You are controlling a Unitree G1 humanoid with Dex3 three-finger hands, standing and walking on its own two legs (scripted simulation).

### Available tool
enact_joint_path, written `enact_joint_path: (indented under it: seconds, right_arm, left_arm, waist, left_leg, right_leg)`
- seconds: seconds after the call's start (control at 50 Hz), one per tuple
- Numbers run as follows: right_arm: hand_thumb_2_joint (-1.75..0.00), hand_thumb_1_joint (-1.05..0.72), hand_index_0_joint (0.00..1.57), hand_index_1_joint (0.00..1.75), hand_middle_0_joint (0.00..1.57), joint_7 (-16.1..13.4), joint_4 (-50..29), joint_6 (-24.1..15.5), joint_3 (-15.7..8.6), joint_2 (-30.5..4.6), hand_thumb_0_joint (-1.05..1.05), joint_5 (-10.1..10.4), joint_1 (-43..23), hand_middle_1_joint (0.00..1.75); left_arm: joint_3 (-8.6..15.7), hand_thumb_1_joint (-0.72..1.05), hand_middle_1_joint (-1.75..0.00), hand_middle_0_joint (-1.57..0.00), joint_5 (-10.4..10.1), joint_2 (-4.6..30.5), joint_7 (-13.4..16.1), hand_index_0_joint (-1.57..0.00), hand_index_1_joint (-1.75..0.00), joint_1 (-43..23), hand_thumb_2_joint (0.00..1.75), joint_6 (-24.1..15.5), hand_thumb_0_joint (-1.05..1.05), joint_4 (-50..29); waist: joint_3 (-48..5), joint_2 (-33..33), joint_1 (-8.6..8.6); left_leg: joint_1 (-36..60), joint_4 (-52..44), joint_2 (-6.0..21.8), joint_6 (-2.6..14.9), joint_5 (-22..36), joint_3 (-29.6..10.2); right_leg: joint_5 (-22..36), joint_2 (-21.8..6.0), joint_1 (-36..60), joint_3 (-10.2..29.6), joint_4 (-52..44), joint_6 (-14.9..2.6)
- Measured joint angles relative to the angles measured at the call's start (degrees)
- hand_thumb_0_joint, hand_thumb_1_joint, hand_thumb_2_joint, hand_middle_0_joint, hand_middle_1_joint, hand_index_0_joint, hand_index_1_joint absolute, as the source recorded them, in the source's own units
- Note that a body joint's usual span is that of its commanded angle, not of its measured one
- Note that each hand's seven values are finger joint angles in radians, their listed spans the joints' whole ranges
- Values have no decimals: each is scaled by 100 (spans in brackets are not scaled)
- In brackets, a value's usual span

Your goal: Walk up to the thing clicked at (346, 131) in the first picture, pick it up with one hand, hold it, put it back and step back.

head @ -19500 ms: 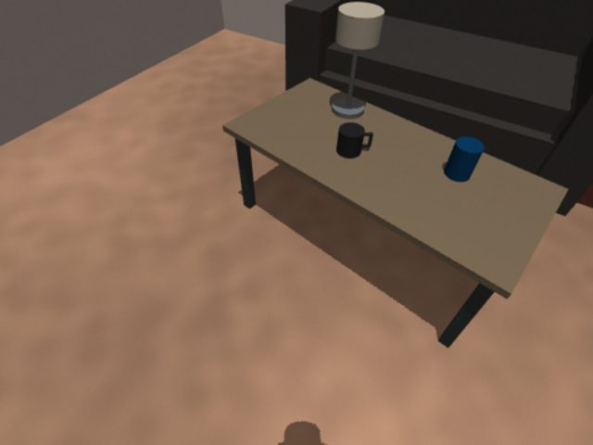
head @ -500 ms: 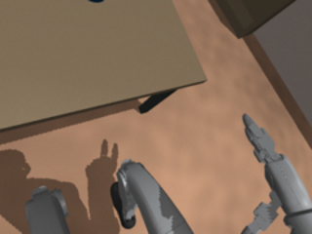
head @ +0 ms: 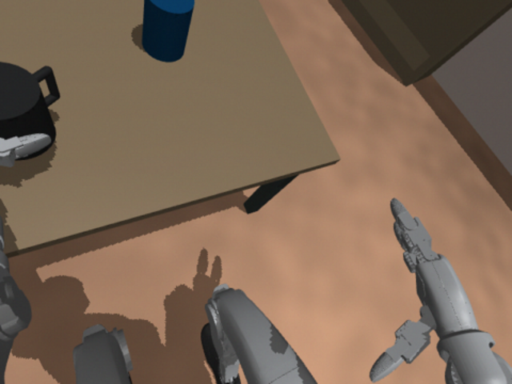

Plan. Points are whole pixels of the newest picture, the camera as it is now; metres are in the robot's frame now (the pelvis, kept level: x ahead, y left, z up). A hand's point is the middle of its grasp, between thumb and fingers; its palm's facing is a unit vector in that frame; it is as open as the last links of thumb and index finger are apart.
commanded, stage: settle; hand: left
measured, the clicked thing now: (19, 106) +0.57 +0.16 -0.04
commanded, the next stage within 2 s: lift in 0.50 s
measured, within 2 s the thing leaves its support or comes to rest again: neither
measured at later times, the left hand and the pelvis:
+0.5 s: hand out of the picture +0.55 +0.21 -0.01, palm faces +0.25 -0.97 -0.02, open 12.0 cm; pelvis +0.00 +0.00 +0.02, yaw +1 degrees
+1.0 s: hand out of the picture +0.53 +0.22 +0.03, palm faces +0.25 -0.97 -0.02, open 12.0 cm; pelvis +0.01 +0.00 +0.05, yaw +1 degrees
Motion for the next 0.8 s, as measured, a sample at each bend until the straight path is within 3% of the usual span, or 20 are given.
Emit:
enact_joint_path:
  seconds: [0.2,0.54,0.8]
  right_arm:
    - [-6,52,6,5,6,-19,103,-7,12,33,-1,23,36,5]
    - [-6,52,6,5,6,-59,535,-47,42,135,-1,-41,-102,5]
    - [-6,49,6,5,6,-71,822,-32,25,178,-1,-37,-76,5]
  left_arm:
    - [89,-61,-104,-66,-30,136,-84,-70,-103,-190,77,-93,-6,292]
    - [-1,-61,-105,-65,14,36,-109,-69,-104,-41,77,-128,-6,251]
    - [-29,-61,-104,-65,-81,-41,-126,-69,-104,-25,77,-52,-6,170]
  waist:
    - [54,24,63]
    - [5,-56,146]
    - [33,-5,299]
  left_leg:
    - [174,-233,-5,-2,119,32]
    - [485,-527,-17,7,225,-2]
    - [712,-739,-14,31,261,43]
  right_leg:
    - [107,-8,153,22,-202,-7]
    - [234,-16,517,-22,-567,-3]
    - [288,-18,740,12,-795,15]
